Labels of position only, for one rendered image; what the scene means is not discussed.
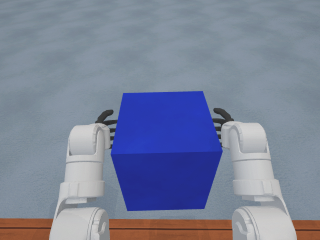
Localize right robot upper arm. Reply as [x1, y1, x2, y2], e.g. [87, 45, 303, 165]
[231, 205, 297, 240]

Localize robot left forearm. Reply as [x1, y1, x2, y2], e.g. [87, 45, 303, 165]
[49, 123, 111, 240]

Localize carton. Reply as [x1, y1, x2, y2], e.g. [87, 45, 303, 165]
[110, 91, 223, 211]

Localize robot right hand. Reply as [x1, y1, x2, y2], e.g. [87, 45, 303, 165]
[212, 108, 234, 148]

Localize robot right forearm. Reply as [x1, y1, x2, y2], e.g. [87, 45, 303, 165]
[221, 121, 297, 240]

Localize robot left hand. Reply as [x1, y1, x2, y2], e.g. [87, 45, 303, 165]
[95, 109, 118, 149]

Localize left robot upper arm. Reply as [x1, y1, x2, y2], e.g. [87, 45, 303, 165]
[50, 207, 110, 240]

